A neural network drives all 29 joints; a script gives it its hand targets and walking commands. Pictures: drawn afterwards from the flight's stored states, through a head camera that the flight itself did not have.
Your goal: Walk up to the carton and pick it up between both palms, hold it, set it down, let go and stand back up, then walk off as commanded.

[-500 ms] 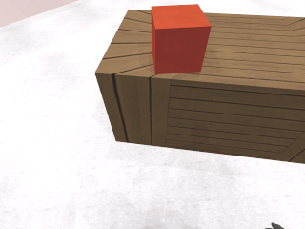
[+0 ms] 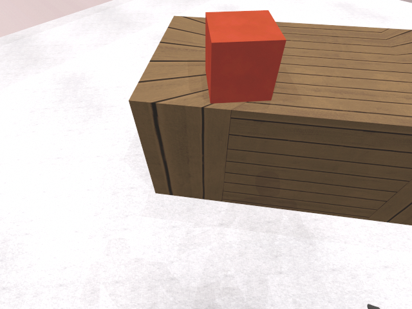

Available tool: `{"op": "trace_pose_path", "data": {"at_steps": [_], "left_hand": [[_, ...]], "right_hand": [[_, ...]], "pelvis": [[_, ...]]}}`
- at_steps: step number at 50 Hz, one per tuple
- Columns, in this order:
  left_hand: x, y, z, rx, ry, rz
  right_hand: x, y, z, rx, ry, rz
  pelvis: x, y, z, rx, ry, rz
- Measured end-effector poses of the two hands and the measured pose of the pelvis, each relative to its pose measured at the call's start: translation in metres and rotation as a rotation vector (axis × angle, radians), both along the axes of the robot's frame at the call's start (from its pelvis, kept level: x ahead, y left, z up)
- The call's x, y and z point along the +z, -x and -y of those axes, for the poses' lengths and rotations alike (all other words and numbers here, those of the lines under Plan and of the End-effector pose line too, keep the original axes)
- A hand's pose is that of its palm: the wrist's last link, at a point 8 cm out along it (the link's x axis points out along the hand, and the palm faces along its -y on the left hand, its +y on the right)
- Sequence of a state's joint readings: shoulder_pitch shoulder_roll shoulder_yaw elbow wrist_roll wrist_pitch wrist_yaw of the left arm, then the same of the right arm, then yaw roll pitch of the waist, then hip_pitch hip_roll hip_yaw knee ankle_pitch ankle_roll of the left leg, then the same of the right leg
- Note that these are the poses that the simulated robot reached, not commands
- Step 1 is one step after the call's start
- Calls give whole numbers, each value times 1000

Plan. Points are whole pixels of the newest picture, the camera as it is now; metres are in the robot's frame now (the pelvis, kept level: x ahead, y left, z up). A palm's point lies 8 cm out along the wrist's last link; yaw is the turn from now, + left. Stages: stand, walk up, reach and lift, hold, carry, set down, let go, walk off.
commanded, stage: stand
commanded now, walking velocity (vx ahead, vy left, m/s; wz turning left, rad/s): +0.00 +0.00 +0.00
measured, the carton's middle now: (239, 57) +0.93 -0.05 +0.00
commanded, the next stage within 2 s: none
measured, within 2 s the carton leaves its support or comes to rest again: neither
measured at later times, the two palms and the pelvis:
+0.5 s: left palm out of the picture +0.07 +0.30 -0.11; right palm out of the picture +0.11 -0.31 -0.09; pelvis +0.00 +0.00 +0.00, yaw +0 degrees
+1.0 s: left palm out of the picture +0.07 +0.30 -0.11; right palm out of the picture +0.11 -0.31 -0.09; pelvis +0.00 +0.00 +0.00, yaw +0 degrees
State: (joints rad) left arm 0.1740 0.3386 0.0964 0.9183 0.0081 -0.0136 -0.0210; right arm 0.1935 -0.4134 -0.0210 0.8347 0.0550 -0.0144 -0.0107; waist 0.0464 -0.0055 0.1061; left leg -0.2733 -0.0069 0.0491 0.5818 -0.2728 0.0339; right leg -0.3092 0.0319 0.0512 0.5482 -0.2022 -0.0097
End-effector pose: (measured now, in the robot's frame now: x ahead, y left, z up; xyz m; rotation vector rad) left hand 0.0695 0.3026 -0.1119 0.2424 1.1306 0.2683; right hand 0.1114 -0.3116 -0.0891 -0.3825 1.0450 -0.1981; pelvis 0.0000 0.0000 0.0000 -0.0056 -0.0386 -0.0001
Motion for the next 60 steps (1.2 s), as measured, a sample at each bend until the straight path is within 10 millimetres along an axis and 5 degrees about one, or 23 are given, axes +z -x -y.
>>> {"op": "trace_pose_path", "data": {"at_steps": [60], "left_hand": [[4, 2, -2, 10, -5, 14]], "right_hand": [[0, -1, -3, 3, -12, 25]], "pelvis": [[1, 1, -1, 0, 2, -1]]}}
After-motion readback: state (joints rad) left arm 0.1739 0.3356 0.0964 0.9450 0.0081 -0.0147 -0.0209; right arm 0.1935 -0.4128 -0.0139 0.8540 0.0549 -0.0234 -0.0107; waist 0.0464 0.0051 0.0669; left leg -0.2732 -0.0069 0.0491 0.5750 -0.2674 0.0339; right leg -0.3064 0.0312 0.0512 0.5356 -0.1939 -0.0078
